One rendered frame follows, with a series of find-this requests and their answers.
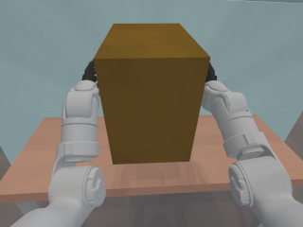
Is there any robot right upper arm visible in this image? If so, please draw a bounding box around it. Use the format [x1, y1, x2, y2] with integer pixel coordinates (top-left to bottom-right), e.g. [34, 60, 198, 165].
[228, 155, 303, 227]

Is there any left robot forearm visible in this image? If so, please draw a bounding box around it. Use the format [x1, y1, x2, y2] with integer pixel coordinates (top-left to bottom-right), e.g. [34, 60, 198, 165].
[48, 79, 100, 201]

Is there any carton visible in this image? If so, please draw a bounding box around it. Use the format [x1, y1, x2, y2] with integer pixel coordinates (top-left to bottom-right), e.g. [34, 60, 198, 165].
[93, 23, 211, 165]

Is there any table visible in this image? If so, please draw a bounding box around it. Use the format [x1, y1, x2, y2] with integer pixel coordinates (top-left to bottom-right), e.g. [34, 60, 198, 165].
[0, 114, 303, 227]

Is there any left robot hand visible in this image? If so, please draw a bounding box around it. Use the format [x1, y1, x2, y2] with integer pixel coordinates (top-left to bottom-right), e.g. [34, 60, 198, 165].
[82, 60, 100, 96]

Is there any right robot forearm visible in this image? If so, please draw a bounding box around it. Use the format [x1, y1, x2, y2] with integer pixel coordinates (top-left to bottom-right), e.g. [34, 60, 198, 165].
[201, 80, 293, 194]

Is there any right robot hand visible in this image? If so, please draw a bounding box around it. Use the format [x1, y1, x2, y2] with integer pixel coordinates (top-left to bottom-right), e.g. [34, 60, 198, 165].
[205, 63, 217, 82]

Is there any robot left upper arm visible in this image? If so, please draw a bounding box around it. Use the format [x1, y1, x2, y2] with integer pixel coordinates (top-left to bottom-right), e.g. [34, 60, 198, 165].
[10, 166, 106, 227]

